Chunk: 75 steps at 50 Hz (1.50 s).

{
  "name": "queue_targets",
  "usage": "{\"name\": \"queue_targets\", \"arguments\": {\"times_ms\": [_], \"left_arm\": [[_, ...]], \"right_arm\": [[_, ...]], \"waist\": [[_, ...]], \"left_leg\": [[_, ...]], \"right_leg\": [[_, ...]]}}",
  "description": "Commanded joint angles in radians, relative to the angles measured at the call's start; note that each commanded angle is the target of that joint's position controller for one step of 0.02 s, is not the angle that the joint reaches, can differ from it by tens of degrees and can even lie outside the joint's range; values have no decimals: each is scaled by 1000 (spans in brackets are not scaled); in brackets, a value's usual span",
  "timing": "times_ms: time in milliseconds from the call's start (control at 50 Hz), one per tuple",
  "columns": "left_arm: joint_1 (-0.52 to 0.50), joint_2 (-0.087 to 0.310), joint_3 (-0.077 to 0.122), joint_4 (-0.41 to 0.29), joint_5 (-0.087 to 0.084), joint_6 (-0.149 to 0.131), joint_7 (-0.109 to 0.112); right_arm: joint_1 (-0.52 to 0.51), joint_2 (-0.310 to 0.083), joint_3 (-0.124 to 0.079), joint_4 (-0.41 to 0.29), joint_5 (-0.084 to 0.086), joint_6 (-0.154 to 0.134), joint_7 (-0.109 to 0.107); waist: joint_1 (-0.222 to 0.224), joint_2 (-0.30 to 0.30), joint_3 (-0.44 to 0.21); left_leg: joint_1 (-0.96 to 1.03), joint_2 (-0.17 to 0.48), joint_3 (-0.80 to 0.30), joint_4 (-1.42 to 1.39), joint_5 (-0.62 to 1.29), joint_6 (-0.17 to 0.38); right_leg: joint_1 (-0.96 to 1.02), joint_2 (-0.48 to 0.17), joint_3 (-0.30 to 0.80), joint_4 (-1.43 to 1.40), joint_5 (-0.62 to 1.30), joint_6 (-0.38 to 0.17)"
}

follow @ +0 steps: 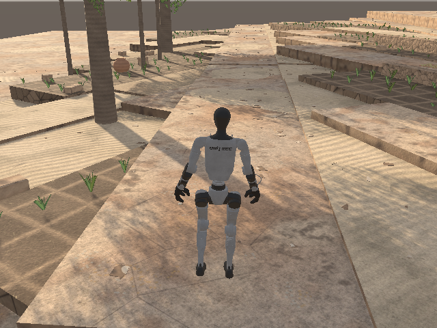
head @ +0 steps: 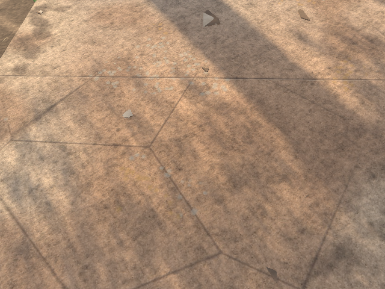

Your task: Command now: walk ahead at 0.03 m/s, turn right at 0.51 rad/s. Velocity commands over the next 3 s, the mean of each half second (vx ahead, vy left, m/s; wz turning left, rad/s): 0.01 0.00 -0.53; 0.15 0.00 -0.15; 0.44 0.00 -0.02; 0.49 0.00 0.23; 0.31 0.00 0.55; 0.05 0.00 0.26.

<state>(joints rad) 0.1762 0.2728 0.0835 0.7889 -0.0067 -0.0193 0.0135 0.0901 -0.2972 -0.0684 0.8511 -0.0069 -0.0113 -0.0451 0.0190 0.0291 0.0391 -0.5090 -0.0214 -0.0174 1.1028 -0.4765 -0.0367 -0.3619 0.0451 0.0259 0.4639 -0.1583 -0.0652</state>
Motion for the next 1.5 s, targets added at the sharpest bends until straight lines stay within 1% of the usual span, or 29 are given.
{"name": "queue_targets", "arguments": {"times_ms": [20,220,300,320,340,360,380,420,460,580,620,680,700,720,740,760,780,820,880,940,1020,1080,1100,1120,1140,1160,1220,1340,1500], "left_arm": [[-9,157,38,-79,2,1,14],[-15,183,47,-123,-1,31,32],[-54,166,41,-151,-18,50,36],[-25,123,28,-158,-15,55,38],[14,71,18,-183,-15,47,34],[9,163,43,-184,3,32,27],[33,217,63,-161,-3,33,21],[69,178,60,-117,2,52,28],[54,130,45,-128,-4,59,26],[-44,60,1,-187,2,47,17],[-42,76,1,-186,-3,46,11],[35,76,5,-149,-2,44,4],[57,82,4,-142,3,44,5],[95,114,6,-139,8,47,12],[103,188,22,-135,6,54,18],[153,209,37,-120,3,48,6],[168,201,34,-117,17,29,4],[132,163,19,-107,7,-9,9],[105,122,9,-106,-1,-31,11],[102,143,19,-109,-5,-37,5],[131,179,31,-94,-21,-41,-10],[124,132,12,-86,-13,-34,-15],[121,75,-8,-91,0,-36,-16],[133,7,-27,-147,5,-55,-11],[121,84,-8,-159,-20,-70,-4],[92,140,7,-159,-39,-75,-7],[73,110,8,-135,-8,-69,-10],[-14,58,-4,-155,1,-58,-15],[-250,29,-26,-228,-17,-84,-64]], "right_arm": [[39,-72,-21,-54,3,-3,-8],[2,-69,-21,-83,18,-18,-1],[116,-93,-35,-62,22,-39,20],[148,-151,-51,-61,6,-35,18],[102,-236,-66,-78,-19,-21,11],[84,-188,-55,-105,-52,-23,14],[24,-136,-41,-133,-45,-25,10],[-20,-89,-28,-146,-10,-23,7],[8,-88,-20,-141,-4,-16,4],[73,-127,-28,-129,2,-2,1],[90,-148,-32,-124,8,1,10],[87,-134,-22,-112,28,4,18],[129,-99,-9,-93,28,-2,22],[145,-43,13,-94,-2,-15,36],[169,5,25,-109,-25,-32,48],[60,-55,13,-134,-3,-38,42],[-30,-121,-10,-162,24,-40,38],[25,-129,-30,-142,35,-37,37],[50,-72,-21,-120,21,-65,57],[20,-30,-1,-123,19,-80,74],[24,-66,0,-137,31,-76,82],[206,-98,-19,-75,33,-75,74],[312,-146,-35,-56,33,-80,65],[391,-279,-59,-57,15,-81,62],[394,-244,-48,-62,4,-90,73],[321,-183,-28,-77,9,-96,76],[209,-113,-4,-102,-3,-95,75],[262,-113,-3,-75,8,-93,54],[366,-138,-8,-23,24,-63,41]], "waist": [[-36,-125,-172],[-4,-197,-155],[-64,-188,-160],[-53,-85,-179],[14,220,-135],[-7,235,-129],[16,146,-112],[21,88,-84],[2,93,-61],[-54,155,-99],[-67,172,-101],[-23,139,-90],[-15,105,-113],[-23,-4,-171],[-62,-211,-179],[42,-267,-118],[79,-243,-5],[28,-256,59],[3,-175,36],[14,-173,0],[6,-171,4],[-86,-116,-19],[-132,-13,-57],[-125,297,-118],[-128,261,-128],[-99,174,-31],[-44,81,14],[-53,29,9],[-122,30,76]], "left_leg": [[-73,16,-46,-54,66,-27],[72,-22,-74,-401,128,-36],[290,-4,-51,-732,301,9],[424,153,-169,-779,332,62],[478,363,-423,-811,518,202],[390,467,-523,-833,577,316],[360,416,-416,-818,565,298],[347,285,-250,-790,504,220],[322,249,-172,-795,563,235],[407,256,-120,-778,590,260],[383,264,-129,-766,610,267],[344,251,-127,-704,607,233],[286,227,-111,-697,466,177],[173,172,-58,-618,261,98],[41,49,76,-504,25,32],[-25,18,92,-389,-49,12],[-123,47,43,-229,-76,19],[-224,90,-5,-89,-29,44],[-192,103,11,-159,144,56],[-35,83,46,-360,238,44],[118,65,52,-490,254,54],[371,29,75,-557,254,81],[506,124,-61,-630,189,119],[667,370,-498,-804,-19,254],[629,428,-766,-933,-264,337],[570,418,-676,-931,-304,310],[429,282,-374,-938,13,236],[446,224,-147,-982,427,240],[533,254,-71,-953,511,231]], "right_leg": [[212,-232,275,-118,437,-184],[154,-200,416,-121,149,-150],[110,-135,432,-39,140,-81],[-13,-70,366,87,-58,-28],[-247,113,162,293,-403,29],[-286,55,155,527,-480,72],[-268,25,158,640,-405,86],[-266,22,134,743,-292,118],[-254,31,106,781,-251,141],[-109,-47,19,375,-257,159],[-21,-42,-25,265,-257,152],[144,-22,-55,-59,-43,99],[267,-40,-19,-162,35,69],[435,-161,126,-136,132,34],[460,-280,248,-91,14,-60],[345,-342,383,-209,-365,-165],[292,-362,466,-298,-539,-194],[281,-348,449,-327,-530,-176],[282,-283,311,-336,-324,-135],[218,-240,196,-319,-192,-126],[138,-279,210,-281,-243,-134],[16,-233,168,-130,-267,-84],[-70,-155,82,112,-215,-33],[-322,-26,-52,518,-340,47],[-434,-23,63,712,-415,47],[-504,-89,79,769,-325,23],[-424,-170,56,671,-102,13],[-417,-165,14,434,128,73],[-349,-109,-35,95,244,53]]}}
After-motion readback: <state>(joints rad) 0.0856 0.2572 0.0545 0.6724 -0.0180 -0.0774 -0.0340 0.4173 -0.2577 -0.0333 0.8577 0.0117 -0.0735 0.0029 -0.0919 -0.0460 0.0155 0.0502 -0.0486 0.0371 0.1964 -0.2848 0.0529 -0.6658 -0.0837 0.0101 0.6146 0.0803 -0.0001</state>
